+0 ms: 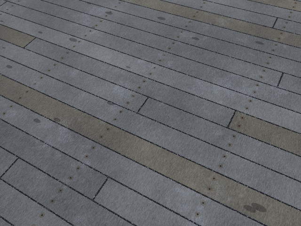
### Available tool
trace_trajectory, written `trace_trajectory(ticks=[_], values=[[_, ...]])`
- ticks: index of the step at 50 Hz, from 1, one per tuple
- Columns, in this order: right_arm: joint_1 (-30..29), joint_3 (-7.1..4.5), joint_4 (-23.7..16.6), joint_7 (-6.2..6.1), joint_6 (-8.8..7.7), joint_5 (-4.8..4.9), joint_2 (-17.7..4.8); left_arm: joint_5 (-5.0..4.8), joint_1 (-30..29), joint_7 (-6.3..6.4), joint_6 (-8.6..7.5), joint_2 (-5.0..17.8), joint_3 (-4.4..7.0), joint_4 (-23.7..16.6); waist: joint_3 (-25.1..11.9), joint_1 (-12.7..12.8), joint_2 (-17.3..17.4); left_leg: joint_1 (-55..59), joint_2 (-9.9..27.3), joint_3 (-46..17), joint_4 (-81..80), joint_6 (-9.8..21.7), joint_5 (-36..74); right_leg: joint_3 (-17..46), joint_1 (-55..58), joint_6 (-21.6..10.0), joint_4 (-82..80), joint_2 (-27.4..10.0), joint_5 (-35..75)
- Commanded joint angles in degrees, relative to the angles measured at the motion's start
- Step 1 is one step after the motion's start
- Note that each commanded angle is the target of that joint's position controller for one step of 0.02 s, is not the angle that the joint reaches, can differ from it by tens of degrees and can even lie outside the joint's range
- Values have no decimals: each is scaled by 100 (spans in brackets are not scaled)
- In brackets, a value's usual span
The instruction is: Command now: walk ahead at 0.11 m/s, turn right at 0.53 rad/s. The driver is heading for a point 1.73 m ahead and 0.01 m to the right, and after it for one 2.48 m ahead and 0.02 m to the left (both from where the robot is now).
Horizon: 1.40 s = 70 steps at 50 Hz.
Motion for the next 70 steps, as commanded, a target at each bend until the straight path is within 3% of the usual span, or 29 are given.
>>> trace_trajectory(ticks=[1,5,15,20,21,22,23,24,25,28,32,37,39,40,41,44,46,48,49,54,56,58,59,60,61,62,63,65,70], values=[[-184,-183,-447,31,-163,16,-626,-124,159,121,-118,903,225,-375,-723,32,-848,-1144,164,-421,98,37,935,2306,1347,-929,-1809,-1367,-588],[-394,-167,-441,125,-388,32,-508,-21,389,209,-212,920,225,-413,-443,128,-859,-1315,61,-440,-1026,-22,1647,2435,1555,-921,-2220,-1289,-1015],[-898,-64,-513,307,-797,110,-366,-107,679,202,-201,1109,312,-294,-212,355,-991,-412,-185,-487,-3189,-138,1972,2621,949,-951,-1891,-1053,-776],[-216,-137,-365,318,-902,5,-544,-85,368,217,-69,846,244,-378,-573,-113,-1112,1137,-289,-265,-4133,164,2599,2630,810,-537,-810,-714,1202],[-3,-161,-358,283,-902,-65,-643,-54,367,234,-74,609,170,-411,-814,-212,-942,1804,67,-476,-4262,342,2971,2441,608,-297,-328,-494,1206],[421,-183,-391,240,-878,-179,-906,82,462,245,-92,267,44,-504,-1385,-290,-56,2812,1067,-1472,-4256,723,3804,1883,108,28,935,-58,173],[665,-280,-188,251,-758,-222,-1329,-24,943,283,-92,248,31,-651,-1492,14,1502,3532,2062,-3221,-4373,1753,4171,1228,-1321,362,2206,659,-2234],[625,-179,-187,285,-707,6,-841,-23,1174,306,-68,799,160,-445,-1197,-13,976,3236,2221,-3463,-4466,1919,3472,1222,-1747,576,3026,259,-2362],[487,-71,-249,282,-675,47,-544,-30,858,307,-21,1002,231,-381,-868,-117,587,2933,1903,-2808,-4420,1738,3406,1214,-1847,671,3386,131,-1981],[-60,114,-238,275,-591,-45,-239,31,566,297,107,666,171,-385,-638,77,421,1999,1263,-1567,-4536,1431,4006,1012,-1219,854,2767,-205,-1258],[-159,82,-67,245,-518,-67,-475,54,302,259,102,244,-11,-429,-863,30,641,1629,968,-843,-4443,1493,5265,399,-22,913,1107,-258,-727],[-9,180,126,280,-428,104,-418,81,156,249,146,394,32,-406,-841,97,391,1487,824,-805,-4200,1122,3967,291,1166,593,-1029,-183,1222],[466,294,236,372,-524,-94,-198,160,-16,325,157,883,117,-570,-935,-196,-495,819,294,-551,-4085,509,2164,997,2069,171,-690,-965,2780],[571,325,304,374,-504,-40,-108,148,-134,293,161,719,96,-484,-967,-237,-897,1071,109,-334,-4159,357,1604,859,1678,-34,-525,-897,2006],[239,303,289,365,-467,-2,-304,134,-246,247,138,548,81,-551,-663,-16,-701,926,33,-331,-4016,278,1744,713,1545,34,-500,-659,1568],[131,255,170,291,-363,111,-385,113,142,288,78,700,159,-491,-660,167,-851,444,-248,-195,-3233,358,1480,740,1619,-3,-576,-709,652],[29,243,4,301,-365,162,-288,14,618,325,55,891,234,-384,-455,307,-1464,-432,-359,179,-2166,339,226,1889,1735,-607,-1252,-1659,-716],[-425,179,-267,357,-388,202,-367,62,962,350,-96,961,268,-292,61,516,-1372,-1459,97,-196,-631,403,-698,2896,1634,-1138,-1833,-2510,-945],[-379,154,-303,376,-381,246,-350,41,852,350,-177,912,263,-279,126,402,-1161,-1734,290,-360,-405,446,-638,2788,1691,-1113,-1917,-2563,-1051],[146,201,-130,543,-354,157,-204,-44,-227,221,-279,992,322,-418,-186,-65,-957,367,275,306,-1918,417,963,529,603,-456,-2062,-1589,-26],[649,137,41,551,-326,147,-265,-115,-252,156,-273,962,329,-366,-350,-304,-783,1301,-35,672,-2554,414,1580,51,241,-319,-1531,-1465,-374],[1526,-79,289,466,-284,170,-607,-37,-29,121,-304,646,225,-316,-625,-652,-178,2555,-381,701,-2843,629,1342,-463,-377,-27,86,-1202,-140],[2164,-257,333,358,-300,184,-1231,125,-170,120,-343,237,90,-503,-609,-867,1333,3130,686,-1290,-3811,1173,924,-898,-1497,460,2475,-690,-1074],[2052,-265,12,404,-449,95,-1752,24,-214,154,-472,75,13,-922,-994,-649,1847,3562,1839,-4906,-5335,2326,-783,114,-2981,621,3856,201,-2107],[1712,-175,-86,432,-567,71,-1345,-262,-329,126,-597,551,113,-857,-675,-657,854,3430,2127,-5051,-5707,2442,-1689,619,-3537,466,4350,-232,-1670],[1500,-70,-114,431,-640,68,-996,-301,-477,96,-675,782,163,-832,-273,-552,503,3046,1962,-4393,-5507,2203,-1322,613,-3549,272,4144,-477,-1088],[1257,-9,-161,419,-649,65,-817,-144,-376,113,-708,748,172,-694,-108,-372,118,2677,1671,-3657,-5297,1954,-479,595,-3257,239,3790,-679,-598],[981,56,-276,344,-595,5,-666,84,-254,82,-703,731,219,-567,-83,-170,277,2143,1111,-2569,-5269,1671,884,567,-2524,309,2999,-798,97],[1410,4,-148,138,-565,101,-750,108,-879,25,-639,330,95,-662,-114,-301,54,2090,682,-1543,-5204,1557,3077,279,-2244,686,1315,-400,1364]])
Keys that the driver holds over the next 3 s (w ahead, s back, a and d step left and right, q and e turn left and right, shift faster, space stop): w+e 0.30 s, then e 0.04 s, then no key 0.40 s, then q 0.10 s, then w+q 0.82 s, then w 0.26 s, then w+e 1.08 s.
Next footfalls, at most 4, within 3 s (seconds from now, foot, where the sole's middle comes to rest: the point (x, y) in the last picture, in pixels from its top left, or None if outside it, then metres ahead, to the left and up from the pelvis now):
0.42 left None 0.25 0.11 -0.77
0.76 right None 0.20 -0.14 -0.77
1.18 left None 0.37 0.11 -0.77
1.66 right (185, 163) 0.73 -0.07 -0.77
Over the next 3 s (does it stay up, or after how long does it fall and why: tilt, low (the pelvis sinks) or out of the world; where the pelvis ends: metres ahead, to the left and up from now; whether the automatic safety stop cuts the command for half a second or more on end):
stays up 1.23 0.09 0.01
